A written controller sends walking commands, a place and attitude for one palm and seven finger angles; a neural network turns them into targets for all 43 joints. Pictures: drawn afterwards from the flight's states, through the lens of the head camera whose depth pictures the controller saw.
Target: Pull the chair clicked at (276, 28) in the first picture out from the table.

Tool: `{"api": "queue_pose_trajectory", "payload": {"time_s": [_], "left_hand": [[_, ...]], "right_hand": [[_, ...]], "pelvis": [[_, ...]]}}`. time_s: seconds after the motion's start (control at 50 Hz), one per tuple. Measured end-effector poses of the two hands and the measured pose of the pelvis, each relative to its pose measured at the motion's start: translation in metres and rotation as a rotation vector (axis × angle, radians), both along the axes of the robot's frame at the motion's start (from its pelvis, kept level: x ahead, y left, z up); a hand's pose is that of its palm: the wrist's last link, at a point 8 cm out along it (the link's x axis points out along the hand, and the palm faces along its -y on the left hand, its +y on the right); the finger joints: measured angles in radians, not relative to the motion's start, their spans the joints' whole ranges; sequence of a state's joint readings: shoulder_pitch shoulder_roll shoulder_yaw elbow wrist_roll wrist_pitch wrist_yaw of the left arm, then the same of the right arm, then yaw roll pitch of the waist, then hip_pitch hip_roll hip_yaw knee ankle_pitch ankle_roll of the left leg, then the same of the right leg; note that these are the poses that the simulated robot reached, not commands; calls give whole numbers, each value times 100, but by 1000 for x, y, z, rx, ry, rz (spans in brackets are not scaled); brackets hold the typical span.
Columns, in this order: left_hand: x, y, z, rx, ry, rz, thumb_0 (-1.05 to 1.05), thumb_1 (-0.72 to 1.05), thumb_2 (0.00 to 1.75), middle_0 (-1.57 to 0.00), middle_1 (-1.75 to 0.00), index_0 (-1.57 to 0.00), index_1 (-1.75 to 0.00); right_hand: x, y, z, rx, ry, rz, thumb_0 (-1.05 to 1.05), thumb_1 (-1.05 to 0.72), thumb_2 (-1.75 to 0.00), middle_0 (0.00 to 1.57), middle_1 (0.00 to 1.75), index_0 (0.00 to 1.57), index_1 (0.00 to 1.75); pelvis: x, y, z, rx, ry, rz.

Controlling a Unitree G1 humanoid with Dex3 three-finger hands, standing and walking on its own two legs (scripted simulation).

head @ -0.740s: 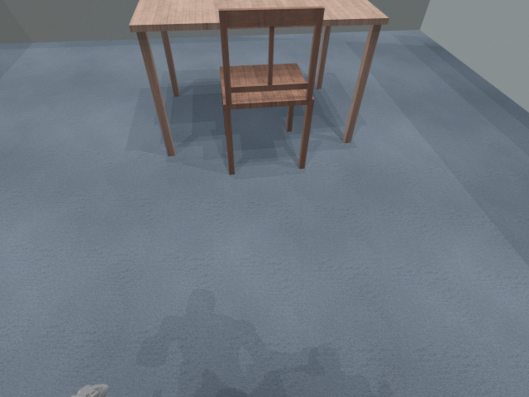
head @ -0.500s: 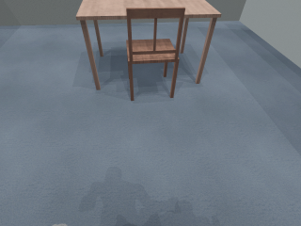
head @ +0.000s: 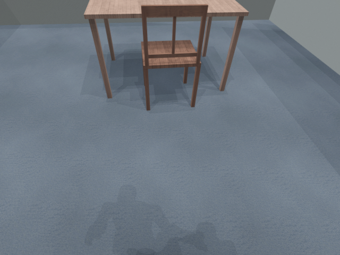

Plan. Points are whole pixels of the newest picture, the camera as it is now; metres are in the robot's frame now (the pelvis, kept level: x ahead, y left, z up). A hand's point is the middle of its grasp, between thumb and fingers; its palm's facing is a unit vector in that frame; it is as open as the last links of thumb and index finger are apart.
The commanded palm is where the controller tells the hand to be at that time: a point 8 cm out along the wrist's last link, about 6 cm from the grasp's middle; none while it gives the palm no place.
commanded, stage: stand and wait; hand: left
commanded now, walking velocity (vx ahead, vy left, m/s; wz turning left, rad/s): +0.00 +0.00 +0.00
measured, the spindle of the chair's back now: (173, 35) +1.47 +0.06 -0.12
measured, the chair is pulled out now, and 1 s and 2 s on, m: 0.00 0.00 0.00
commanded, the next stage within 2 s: look at it before walking up in 0.08 s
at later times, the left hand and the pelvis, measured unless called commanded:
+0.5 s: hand out of the picture +0.07 +0.24 -0.16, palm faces -0.02 -0.94 -0.33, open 7.4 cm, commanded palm none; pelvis +0.00 +0.00 +0.00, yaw +0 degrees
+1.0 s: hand out of the picture +0.07 +0.22 -0.17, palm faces -0.05 -0.96 -0.27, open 7.4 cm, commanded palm none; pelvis +0.03 -0.01 +0.00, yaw -4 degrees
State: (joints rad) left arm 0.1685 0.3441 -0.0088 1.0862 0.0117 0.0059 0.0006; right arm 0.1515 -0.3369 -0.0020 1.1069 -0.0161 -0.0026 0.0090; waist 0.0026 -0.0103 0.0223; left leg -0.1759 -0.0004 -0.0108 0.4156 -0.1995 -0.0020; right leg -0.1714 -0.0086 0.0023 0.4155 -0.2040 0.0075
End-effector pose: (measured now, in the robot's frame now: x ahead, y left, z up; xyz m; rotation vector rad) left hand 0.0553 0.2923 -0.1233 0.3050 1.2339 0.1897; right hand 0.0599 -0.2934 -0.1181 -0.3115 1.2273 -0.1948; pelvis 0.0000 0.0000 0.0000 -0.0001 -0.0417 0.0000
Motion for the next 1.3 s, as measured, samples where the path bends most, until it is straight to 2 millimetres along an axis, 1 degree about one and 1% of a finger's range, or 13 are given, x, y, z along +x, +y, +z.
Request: {"api": "queue_pose_trajectory", "payload": {"time_s": [0.24,0.42,0.74,0.88,0.98,1.06,1.12,1.16,1.2,1.24,1.26,1.3], "left_hand": [[9,-1,3,3,-23,-5,1,90,90,-21,-30,-20,-30],[10,-4,4,2,-15,-5,1,90,90,-21,-30,-20,-30],[16,-7,3,1,-9,-4,1,90,90,-21,-30,-20,-30],[19,-10,2,-1,-7,-3,0,90,90,-21,-30,-20,-30],[13,-25,-10,-49,54,-9,0,90,90,-20,-30,-20,-30],[12,-43,-20,-83,123,-31,0,90,90,-20,-30,-20,-30],[28,-62,-20,-98,156,-62,1,90,90,-20,-30,-20,-30],[46,-77,-21,-105,142,-82,1,90,90,-20,-30,-20,-30],[63,-90,-28,-103,97,-97,1,90,90,-20,-30,-20,-30],[74,-101,-29,-104,63,-82,1,90,90,-20,-30,-20,-30],[78,-106,-28,-107,58,-74,0,90,90,-20,-30,-20,-30],[82,-115,-24,-116,72,-69,0,90,90,-20,-30,-20,-30]], "right_hand": [[9,3,0,11,-21,8,0,-90,-90,21,30,20,30],[16,0,1,10,-26,13,0,-90,-90,21,30,20,30],[24,-5,3,3,-21,13,0,-90,-90,21,30,20,30],[25,-3,1,5,-22,9,0,-90,-90,21,30,20,30],[15,11,-10,44,-5,-36,0,-90,-90,20,30,20,30],[-3,18,-22,85,16,-114,0,-90,-90,21,30,20,30],[-22,17,-30,115,53,-187,0,-90,-90,21,30,20,30],[-35,14,-38,130,99,-223,0,-90,-90,21,30,20,30],[-43,7,-49,142,154,-245,0,-90,-90,21,30,20,30],[-41,2,-50,148,199,-251,0,-90,-90,21,30,20,30],[-35,-1,-48,149,202,-252,0,-91,-90,21,30,20,30],[-15,-6,-40,148,175,-257,1,-91,-90,20,30,20,30]], "pelvis": [[0,-1,1,2,1,0],[3,-3,2,2,5,0],[10,-6,2,1,6,-2],[14,-7,2,1,9,-14],[27,-7,-3,1,23,-58],[43,-13,-8,15,32,-111],[57,-24,-10,24,31,-148],[67,-33,-13,21,27,-164],[76,-43,-23,17,26,-171],[86,-51,-23,5,20,-171],[92,-54,-21,3,19,-173],[104,-59,-15,4,21,-187]]}}
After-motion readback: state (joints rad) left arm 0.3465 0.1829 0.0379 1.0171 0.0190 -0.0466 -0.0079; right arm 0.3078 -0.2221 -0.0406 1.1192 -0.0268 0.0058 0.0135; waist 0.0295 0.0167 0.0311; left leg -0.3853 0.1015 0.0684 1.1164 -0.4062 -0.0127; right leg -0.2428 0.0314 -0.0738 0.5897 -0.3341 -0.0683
